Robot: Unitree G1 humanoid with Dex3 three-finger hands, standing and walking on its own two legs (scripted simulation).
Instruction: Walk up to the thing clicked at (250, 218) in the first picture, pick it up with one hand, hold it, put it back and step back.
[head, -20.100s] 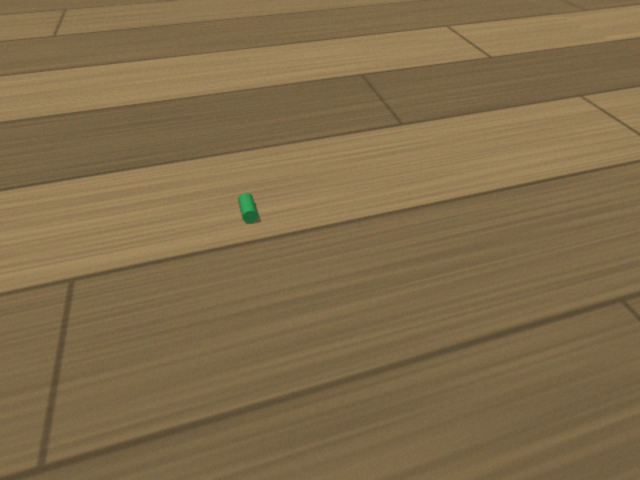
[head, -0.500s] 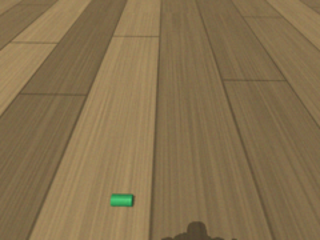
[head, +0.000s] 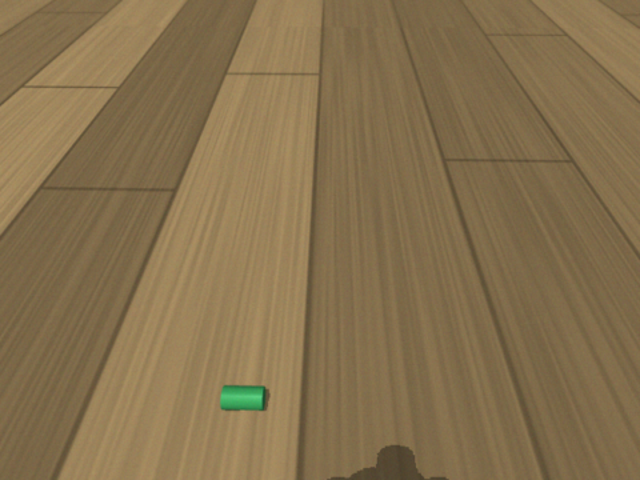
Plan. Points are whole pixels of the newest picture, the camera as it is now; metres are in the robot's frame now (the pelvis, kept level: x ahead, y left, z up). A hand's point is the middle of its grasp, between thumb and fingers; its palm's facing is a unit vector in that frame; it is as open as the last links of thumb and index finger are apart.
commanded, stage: stand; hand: left
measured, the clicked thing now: (243, 397) +0.50 +0.25 -0.75
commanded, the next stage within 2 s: walk up in 1.92 s
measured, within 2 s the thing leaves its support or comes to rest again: neither
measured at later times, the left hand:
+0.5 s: hand out of the picture +0.08 +0.25 -0.16, palm faces -0.03 -0.94 -0.34, open 7.4 cm
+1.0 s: hand out of the picture +0.09 +0.25 -0.15, palm faces -0.02 -0.94 -0.34, open 7.4 cm
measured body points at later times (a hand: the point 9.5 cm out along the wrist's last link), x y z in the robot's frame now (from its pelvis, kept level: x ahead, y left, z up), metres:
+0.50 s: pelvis +0.01 +0.00 +0.00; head +0.02 -0.01 +0.45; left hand +0.08 +0.30 -0.13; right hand +0.08 -0.30 -0.14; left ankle +0.02 +0.15 -0.75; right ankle +0.02 -0.13 -0.75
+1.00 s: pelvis +0.02 +0.00 +0.00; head +0.03 -0.01 +0.45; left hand +0.09 +0.30 -0.13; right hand +0.10 -0.30 -0.13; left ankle +0.02 +0.15 -0.75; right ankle +0.02 -0.13 -0.75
